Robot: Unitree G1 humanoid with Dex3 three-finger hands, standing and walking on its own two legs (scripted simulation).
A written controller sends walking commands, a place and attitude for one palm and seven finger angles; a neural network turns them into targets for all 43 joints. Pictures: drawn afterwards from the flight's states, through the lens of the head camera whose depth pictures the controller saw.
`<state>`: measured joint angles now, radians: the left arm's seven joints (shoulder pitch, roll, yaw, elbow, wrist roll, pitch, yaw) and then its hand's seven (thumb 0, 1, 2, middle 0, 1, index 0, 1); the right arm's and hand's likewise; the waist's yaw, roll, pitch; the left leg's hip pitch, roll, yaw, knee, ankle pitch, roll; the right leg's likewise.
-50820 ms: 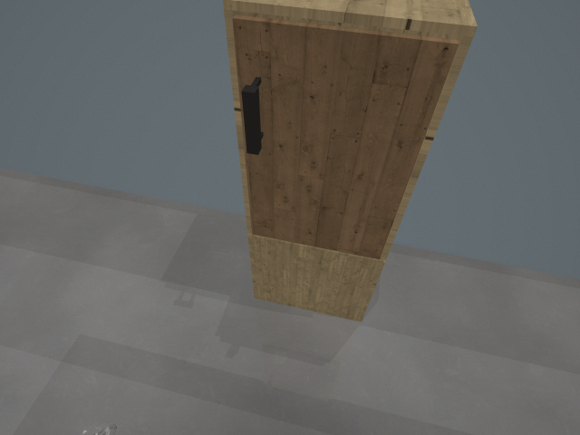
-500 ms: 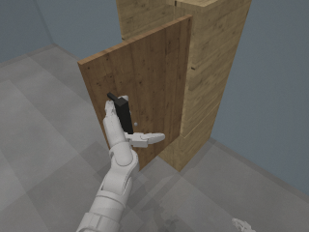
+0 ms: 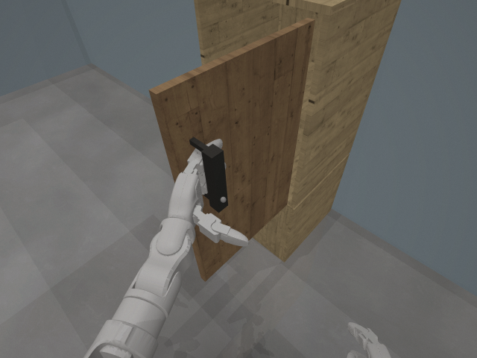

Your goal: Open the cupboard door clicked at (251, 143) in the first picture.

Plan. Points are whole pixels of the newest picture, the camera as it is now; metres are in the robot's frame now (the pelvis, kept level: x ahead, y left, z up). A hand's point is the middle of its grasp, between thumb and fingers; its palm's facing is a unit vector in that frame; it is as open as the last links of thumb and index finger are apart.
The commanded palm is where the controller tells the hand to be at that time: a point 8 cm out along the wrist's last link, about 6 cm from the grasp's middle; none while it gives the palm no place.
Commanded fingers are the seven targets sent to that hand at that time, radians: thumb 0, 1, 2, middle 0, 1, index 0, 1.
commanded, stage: slide the hand sideways off the handle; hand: left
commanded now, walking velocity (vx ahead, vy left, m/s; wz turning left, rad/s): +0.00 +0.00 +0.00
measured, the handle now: (207, 174) +0.40 +0.08 +0.11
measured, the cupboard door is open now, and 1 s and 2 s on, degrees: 89 90 90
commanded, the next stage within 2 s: draw the hand back to the body in 0.96 s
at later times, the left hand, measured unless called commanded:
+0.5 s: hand (206, 221) +0.30 +0.07 +0.11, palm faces -0.05 -1.00 +0.00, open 16.3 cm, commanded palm +0.27 +0.14 +0.11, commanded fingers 0.00 -0.50 0.30 -0.15 -0.30 -0.15 -0.30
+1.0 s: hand (170, 249) +0.25 +0.12 +0.10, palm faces +0.01 -1.00 -0.03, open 16.3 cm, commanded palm +0.23 +0.17 +0.11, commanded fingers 0.00 -0.50 0.30 -0.15 -0.30 -0.15 -0.30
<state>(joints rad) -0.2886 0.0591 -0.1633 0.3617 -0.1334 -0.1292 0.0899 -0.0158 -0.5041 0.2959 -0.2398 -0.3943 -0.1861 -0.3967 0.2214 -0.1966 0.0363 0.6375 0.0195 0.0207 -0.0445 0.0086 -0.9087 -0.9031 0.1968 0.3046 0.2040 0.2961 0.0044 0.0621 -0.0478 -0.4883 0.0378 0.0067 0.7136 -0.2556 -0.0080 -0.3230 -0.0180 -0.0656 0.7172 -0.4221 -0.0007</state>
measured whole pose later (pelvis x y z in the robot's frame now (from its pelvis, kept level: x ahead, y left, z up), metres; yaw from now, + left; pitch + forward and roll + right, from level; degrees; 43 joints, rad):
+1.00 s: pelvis +0.03 -0.03 +0.00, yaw +0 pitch +2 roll +0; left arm 0.37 0.16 0.05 -0.20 -0.22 -0.14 -0.13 -0.02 -0.50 0.30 -0.15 -0.31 -0.15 -0.30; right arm 0.23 -0.24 0.02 0.55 0.03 -0.07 -0.06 0.01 -0.91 -0.90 0.20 0.30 0.20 0.30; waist 0.02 0.06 -0.07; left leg -0.44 0.05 -0.01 0.70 -0.30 -0.04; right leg -0.27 0.00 -0.08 0.71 -0.47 -0.03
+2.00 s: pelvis +0.04 +0.01 +0.03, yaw -2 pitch -3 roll +0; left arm 0.45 0.30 0.20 -0.36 -0.05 -0.09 0.11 -0.01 0.14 0.57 -0.18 -0.30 -0.18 -0.30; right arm 0.19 -0.21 0.05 0.64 -0.01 -0.10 -0.10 0.01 -0.91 -0.90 0.20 0.30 0.21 0.30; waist 0.06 0.05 0.03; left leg -0.18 0.03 0.06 0.43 -0.19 0.00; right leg -0.01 -0.02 -0.02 0.37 -0.30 0.02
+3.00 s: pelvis +0.03 +0.00 +0.03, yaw -3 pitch +0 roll -1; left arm 0.55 0.39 0.37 -0.45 -0.06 -0.14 0.09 0.01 0.89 0.89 -0.21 -0.30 -0.21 -0.30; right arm 0.14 -0.24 -0.01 0.57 0.02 0.02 -0.09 0.01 -0.91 -0.90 0.20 0.30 0.20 0.30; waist 0.02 0.07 0.03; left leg -0.28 0.06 0.06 0.46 -0.19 -0.01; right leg -0.11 0.00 -0.01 0.38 -0.28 0.01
